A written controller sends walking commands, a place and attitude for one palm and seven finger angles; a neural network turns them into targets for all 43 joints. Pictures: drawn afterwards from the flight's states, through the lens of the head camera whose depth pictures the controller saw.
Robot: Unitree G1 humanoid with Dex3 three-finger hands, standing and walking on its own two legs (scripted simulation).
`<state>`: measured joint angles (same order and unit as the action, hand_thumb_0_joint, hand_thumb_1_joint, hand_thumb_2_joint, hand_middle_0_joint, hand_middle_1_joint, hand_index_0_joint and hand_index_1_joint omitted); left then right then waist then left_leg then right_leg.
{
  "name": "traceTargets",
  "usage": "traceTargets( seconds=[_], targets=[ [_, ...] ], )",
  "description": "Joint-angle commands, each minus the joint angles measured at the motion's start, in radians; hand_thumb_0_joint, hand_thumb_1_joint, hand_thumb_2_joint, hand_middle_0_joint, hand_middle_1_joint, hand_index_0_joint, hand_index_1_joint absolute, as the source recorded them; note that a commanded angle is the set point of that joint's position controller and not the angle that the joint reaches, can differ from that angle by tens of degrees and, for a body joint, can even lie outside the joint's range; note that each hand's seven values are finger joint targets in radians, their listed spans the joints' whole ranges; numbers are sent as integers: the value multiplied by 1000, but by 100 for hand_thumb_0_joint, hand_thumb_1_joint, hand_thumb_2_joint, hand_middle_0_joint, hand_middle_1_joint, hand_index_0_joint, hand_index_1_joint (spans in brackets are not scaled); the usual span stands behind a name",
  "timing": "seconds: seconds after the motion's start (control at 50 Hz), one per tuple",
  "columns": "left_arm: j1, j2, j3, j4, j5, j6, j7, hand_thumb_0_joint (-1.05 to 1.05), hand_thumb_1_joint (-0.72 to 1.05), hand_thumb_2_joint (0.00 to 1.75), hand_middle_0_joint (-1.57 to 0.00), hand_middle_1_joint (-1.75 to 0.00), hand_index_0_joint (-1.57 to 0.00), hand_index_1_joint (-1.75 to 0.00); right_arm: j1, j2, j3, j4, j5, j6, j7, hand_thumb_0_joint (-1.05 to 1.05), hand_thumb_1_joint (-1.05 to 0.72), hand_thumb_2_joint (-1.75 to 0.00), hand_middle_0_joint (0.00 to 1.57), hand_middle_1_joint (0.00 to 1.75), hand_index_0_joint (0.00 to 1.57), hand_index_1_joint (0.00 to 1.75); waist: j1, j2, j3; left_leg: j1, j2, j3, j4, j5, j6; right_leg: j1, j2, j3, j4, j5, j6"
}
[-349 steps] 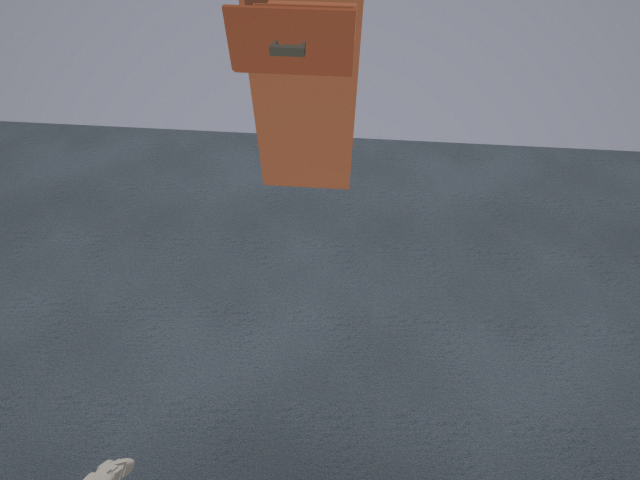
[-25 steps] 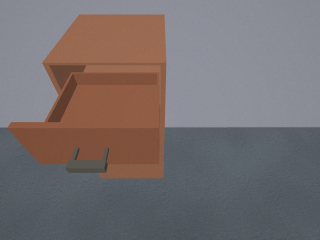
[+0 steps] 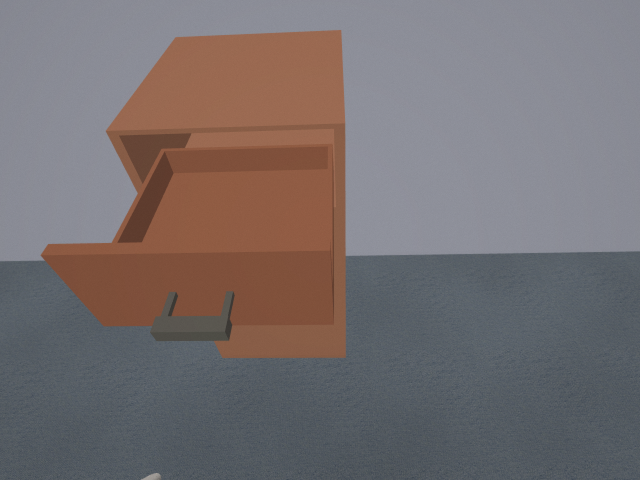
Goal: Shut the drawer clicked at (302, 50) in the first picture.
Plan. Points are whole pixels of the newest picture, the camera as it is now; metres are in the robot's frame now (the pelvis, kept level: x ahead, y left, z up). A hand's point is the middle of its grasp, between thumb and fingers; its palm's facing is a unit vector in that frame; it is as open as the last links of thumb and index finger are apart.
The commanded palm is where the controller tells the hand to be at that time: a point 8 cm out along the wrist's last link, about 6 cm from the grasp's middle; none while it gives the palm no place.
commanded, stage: raise the hand and make a fist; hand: left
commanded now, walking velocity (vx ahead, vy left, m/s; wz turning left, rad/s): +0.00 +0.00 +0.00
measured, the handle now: (196, 313) +0.33 +0.20 +0.02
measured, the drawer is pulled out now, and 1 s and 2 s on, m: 0.28 0.28 0.28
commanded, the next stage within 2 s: bring the fist close to the handle in 1.76 s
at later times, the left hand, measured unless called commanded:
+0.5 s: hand (196, 475) +0.13 +0.14 +0.03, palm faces +0.04 -1.00 -0.01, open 4.8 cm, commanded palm +0.11 +0.20 +0.01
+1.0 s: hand (183, 464) +0.13 +0.14 +0.06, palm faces -0.02 -1.00 -0.03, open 3.1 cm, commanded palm +0.10 +0.20 +0.08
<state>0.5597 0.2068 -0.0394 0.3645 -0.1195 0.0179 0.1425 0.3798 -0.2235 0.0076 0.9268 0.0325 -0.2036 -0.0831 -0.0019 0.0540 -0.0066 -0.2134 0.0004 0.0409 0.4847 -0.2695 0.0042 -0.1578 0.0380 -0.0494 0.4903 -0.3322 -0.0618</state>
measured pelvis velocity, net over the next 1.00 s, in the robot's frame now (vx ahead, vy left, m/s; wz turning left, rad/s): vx -0.03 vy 0.03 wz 0.02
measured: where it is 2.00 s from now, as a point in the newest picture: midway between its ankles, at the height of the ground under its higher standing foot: outside the picture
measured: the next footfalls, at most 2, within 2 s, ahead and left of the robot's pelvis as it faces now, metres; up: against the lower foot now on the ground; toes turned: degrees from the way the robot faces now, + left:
none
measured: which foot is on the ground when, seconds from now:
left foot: down 0.00-1.00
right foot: down 0.00-1.00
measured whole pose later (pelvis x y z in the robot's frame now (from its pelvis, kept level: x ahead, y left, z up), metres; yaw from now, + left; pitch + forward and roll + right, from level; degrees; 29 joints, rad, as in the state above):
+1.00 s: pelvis -0.03 +0.03 -0.04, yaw +1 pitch +5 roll -1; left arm 0.66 0.17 -0.09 -0.42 -0.15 -0.22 -0.07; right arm 0.25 -0.27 0.01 0.50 0.02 -0.23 -0.04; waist 0.01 0.06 -0.10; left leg -0.56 -0.01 0.03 0.88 -0.40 0.04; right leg -0.49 0.01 -0.07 0.86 -0.46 -0.03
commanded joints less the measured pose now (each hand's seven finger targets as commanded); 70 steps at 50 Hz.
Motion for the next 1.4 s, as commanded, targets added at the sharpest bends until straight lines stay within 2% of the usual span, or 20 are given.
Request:
traceTargets(
  seconds=[0.0,0.02,0.08,0.1,0.12,0.16,0.2,0.22,0.32,0.4,0.52,0.6,0.7,0.78,0.8,0.9,1.02,1.16,1.3,1.38],
  targets=[
    [-202,-155,-177,-489,-27,-209,-53,0,90,90,-36,-47,-36,-47,-187,-148,-31,-286,-4,-162,-8,0,-90,-90,20,30,20,30,-71,-226,-4,-24,5,-70,90,115,69,-302,-66,20,-16,111,66],
    [-228,-152,-167,-463,-14,-244,-65,0,90,90,-38,-50,-38,-50,-163,-155,-44,-298,-16,-165,1,0,-90,-90,20,30,20,30,-91,-290,-17,-72,-9,-77,131,74,57,-367,-60,22,4,55,73],
    [85,-171,-78,-301,-59,-390,-176,0,90,90,-44,-56,-44,-56,-223,-150,-66,-371,-32,-166,37,0,-90,-90,20,30,20,30,18,-412,-36,-294,-10,-76,211,11,15,-402,-53,2,135,41,70],
    [216,-122,3,-274,-72,-438,-224,0,90,90,-46,-58,-46,-58,-243,-150,-72,-390,-29,-149,60,0,-90,-90,20,30,20,30,75,-344,-71,-332,-19,-64,228,39,-1,-346,-60,23,177,138,61],
    [238,-101,42,-295,-98,-495,-282,0,90,90,-48,-60,-48,-60,-250,-151,-73,-411,-31,-131,81,0,-90,-90,20,30,20,30,88,-313,-133,-355,-27,-51,263,75,-12,-304,-68,31,240,267,59],
    [114,-34,63,-472,-71,-596,-334,0,90,90,-52,-65,-52,-65,-276,-147,-81,-479,-38,-104,104,0,-90,-90,20,30,20,30,86,-165,-253,-397,-35,-18,338,124,-4,-309,-73,43,360,397,50],
    [36,55,97,-646,-3,-635,-295,0,90,90,-56,-69,-56,-69,-264,-129,-89,-517,-49,-81,113,0,-90,-90,20,30,20,30,80,99,-296,-324,-21,0,374,158,11,-388,-55,36,402,273,20],
    [20,32,64,-722,10,-631,-269,0,90,90,-58,-71,-58,-71,-278,-118,-82,-557,-51,-66,117,0,-90,-90,20,30,20,30,63,161,-296,-300,-17,-10,381,139,18,-441,-49,26,403,185,12],
    [-216,-42,-8,-873,-21,-613,-184,0,90,90,-68,-82,-68,-82,-263,-107,-51,-601,-36,-32,79,0,-90,-90,20,30,20,30,-51,-7,-210,-376,6,-81,430,-77,42,-571,-31,53,340,-54,28],
    [-233,-46,-76,-809,-39,-547,-243,0,90,90,-76,-91,-76,-91,-253,-125,-28,-597,-18,-50,48,0,-90,-90,20,30,20,30,-78,-88,-154,-425,9,-94,431,-182,47,-577,-36,99,249,-237,40],
    [-61,41,22,-689,-45,-271,-291,0,90,90,-88,-104,-88,-104,-265,-116,-1,-630,7,-18,22,0,-90,-90,20,30,20,30,18,-129,-181,-424,-9,-76,347,-155,39,-399,-63,135,158,-266,56],
    [-47,69,148,-801,-90,-226,-193,0,90,90,-96,-112,-96,-112,-294,-93,1,-621,2,-4,11,0,-90,-90,20,30,20,30,63,-134,-187,-372,-1,-70,301,-86,31,-314,-58,100,167,-160,50],
    [23,51,124,-971,-65,-357,-124,0,90,90,-106,-123,-106,-123,-239,-97,-15,-596,-17,-53,43,0,-90,-90,20,30,20,30,47,-18,-212,-293,6,-60,288,42,33,-324,-36,28,240,50,37],
    [38,-28,-27,-985,-63,-418,-191,0,90,90,-114,-132,-114,-132,-210,-121,-22,-585,-13,-108,61,0,-90,-90,20,30,20,30,-12,-6,-167,-263,10,-76,298,19,37,-388,-38,16,234,31,44],
    [53,-32,-42,-968,-62,-408,-210,0,90,90,-116,-134,-116,-134,-213,-129,-24,-584,-13,-112,59,0,-90,-90,20,30,20,30,-22,-70,-140,-279,11,-81,303,6,42,-391,-42,29,214,19,51],
    [90,64,49,-965,-41,-320,-221,0,90,90,-126,-145,-126,-145,-219,-137,-36,-589,-3,-100,40,0,-90,-90,20,30,20,30,10,-99,-147,-265,3,-80,264,-32,43,-354,-45,33,181,-38,51],
    [62,24,56,-1107,-51,-268,-153,0,90,90,-138,-158,-138,-158,-227,-106,-16,-617,-3,-75,45,0,-90,-90,20,30,20,30,33,-40,-177,-172,15,-84,223,80,36,-301,-32,-19,215,106,40],
    [76,10,2,-1111,-63,-194,-236,0,90,90,-140,-160,-140,-160,-244,-117,3,-604,5,-81,55,0,-90,-90,20,30,20,30,21,-70,-113,-156,19,-86,198,96,38,-266,-38,-14,169,156,47],
    [2,97,131,-1172,-91,-121,-248,0,90,90,-140,-160,-140,-160,-288,-106,19,-593,14,-73,33,0,-90,-90,20,30,20,30,43,-48,-98,-121,14,-92,148,56,36,-224,-37,-13,111,101,43],
    [4,61,144,-1164,-131,-144,-249,0,90,90,-140,-160,-140,-160,-279,-103,22,-570,16,-109,34,0,-90,-90,20,30,20,30,42,-31,-130,-82,14,-90,147,80,33,-207,-37,-16,99,124,44]
  ],
)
